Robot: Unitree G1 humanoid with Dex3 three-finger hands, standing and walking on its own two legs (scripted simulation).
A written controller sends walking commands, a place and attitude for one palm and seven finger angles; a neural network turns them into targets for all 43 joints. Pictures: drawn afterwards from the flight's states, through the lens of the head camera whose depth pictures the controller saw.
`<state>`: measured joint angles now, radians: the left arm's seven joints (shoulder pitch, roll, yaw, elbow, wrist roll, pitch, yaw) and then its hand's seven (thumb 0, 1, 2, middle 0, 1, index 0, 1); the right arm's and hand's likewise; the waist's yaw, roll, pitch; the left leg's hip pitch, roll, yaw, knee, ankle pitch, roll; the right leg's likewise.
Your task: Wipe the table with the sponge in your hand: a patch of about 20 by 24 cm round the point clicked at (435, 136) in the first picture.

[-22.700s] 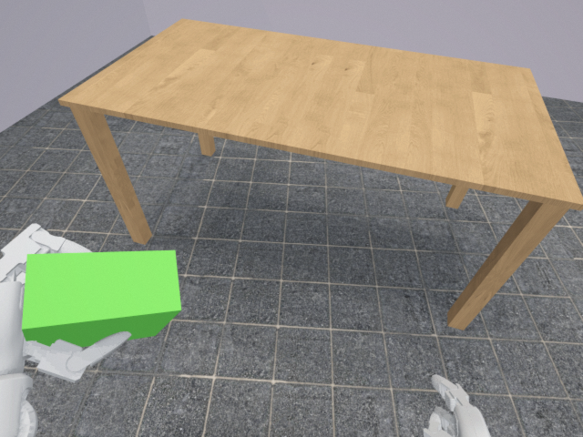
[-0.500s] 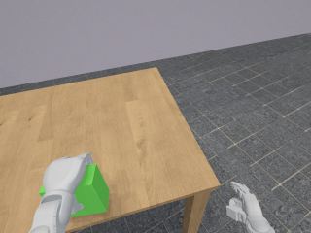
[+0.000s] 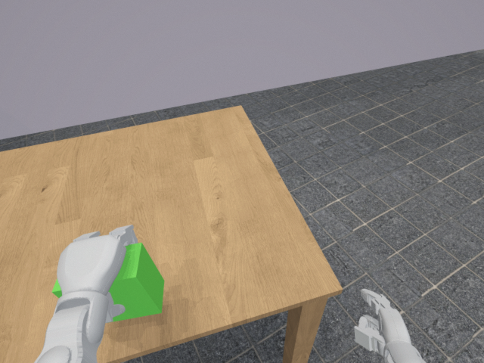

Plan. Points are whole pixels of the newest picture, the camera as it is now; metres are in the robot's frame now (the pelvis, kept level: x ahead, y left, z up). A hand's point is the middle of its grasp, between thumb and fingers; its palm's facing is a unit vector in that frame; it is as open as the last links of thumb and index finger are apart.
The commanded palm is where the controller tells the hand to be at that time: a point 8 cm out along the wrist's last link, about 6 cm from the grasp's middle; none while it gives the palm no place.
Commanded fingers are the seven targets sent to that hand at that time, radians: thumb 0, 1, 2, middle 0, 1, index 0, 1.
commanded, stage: move the sponge above the wiping area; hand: left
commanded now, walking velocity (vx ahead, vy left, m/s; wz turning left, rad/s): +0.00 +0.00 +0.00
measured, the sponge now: (120, 291) +0.20 +0.27 +0.00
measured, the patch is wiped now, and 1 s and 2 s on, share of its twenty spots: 0.00 0.00 0.05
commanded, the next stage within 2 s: lower the sponge onto the table in 0.22 s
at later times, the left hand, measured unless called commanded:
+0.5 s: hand (87, 280) +0.19 +0.30 +0.06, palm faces +0.05 -0.09 -1.00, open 10.5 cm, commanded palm +0.16 +0.28 +0.11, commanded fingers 0.00 0.10 1.30 -1.20 -1.60 -1.20 -1.60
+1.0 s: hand (97, 289) +0.19 +0.29 +0.03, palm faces -0.03 -0.13 -0.99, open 10.5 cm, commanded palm +0.16 +0.28 +0.09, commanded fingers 0.00 0.10 1.30 -1.20 -1.60 -1.20 -1.60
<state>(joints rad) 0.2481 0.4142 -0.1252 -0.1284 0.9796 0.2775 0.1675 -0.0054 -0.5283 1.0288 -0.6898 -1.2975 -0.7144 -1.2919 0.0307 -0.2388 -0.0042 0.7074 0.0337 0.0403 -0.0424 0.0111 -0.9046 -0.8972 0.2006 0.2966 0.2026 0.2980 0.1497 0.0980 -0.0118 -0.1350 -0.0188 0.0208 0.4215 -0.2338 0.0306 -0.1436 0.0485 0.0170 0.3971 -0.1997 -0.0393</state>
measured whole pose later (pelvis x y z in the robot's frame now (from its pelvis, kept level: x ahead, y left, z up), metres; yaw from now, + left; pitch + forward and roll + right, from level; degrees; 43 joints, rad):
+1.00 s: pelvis +0.00 +0.01 +0.00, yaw +1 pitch -3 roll +0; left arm 0.23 0.39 -0.10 -0.03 0.94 0.38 0.14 0.00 -0.53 1.03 -0.69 -1.30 -0.71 -1.30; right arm 0.01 -0.24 0.01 0.71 0.05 0.07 -0.03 0.01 -0.90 -0.90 0.20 0.30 0.20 0.30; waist 0.12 0.09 -0.02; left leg -0.15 -0.03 0.01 0.41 -0.22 0.04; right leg -0.15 0.03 0.01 0.38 -0.19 -0.03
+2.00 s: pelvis +0.00 -0.01 +0.00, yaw +2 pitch +2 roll +0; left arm 0.02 0.38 -0.11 0.25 0.99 0.30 0.19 -0.01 -0.53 1.03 -0.69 -1.30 -0.71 -1.30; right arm 0.05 -0.25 -0.01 0.72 0.06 0.06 -0.06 0.01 -0.90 -0.90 0.20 0.30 0.20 0.30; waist 0.11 0.08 -0.06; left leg -0.27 -0.03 -0.02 0.48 -0.24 0.03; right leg -0.28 0.04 -0.02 0.46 -0.22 -0.04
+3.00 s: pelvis +0.00 +0.00 -0.02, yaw +2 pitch +10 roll -1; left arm -0.40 0.50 -0.01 0.75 1.01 0.16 0.20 0.02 -0.53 1.03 -0.69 -1.30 -0.71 -1.30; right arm 0.18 -0.29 -0.02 0.71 0.09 0.12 -0.07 0.01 -0.90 -0.90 0.20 0.30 0.20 0.30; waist 0.02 0.05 -0.11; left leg -0.50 -0.02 -0.03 0.61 -0.28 0.03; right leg -0.48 0.05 -0.03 0.56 -0.25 -0.04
